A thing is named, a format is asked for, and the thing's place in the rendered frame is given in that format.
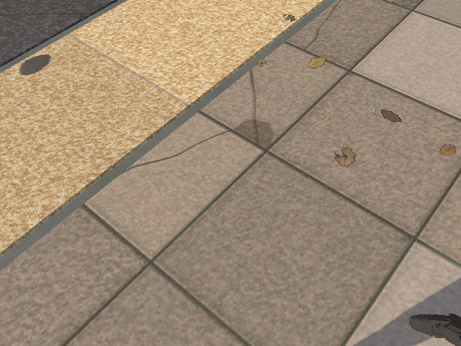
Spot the right robot hand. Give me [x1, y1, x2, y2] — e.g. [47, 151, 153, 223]
[409, 314, 461, 346]

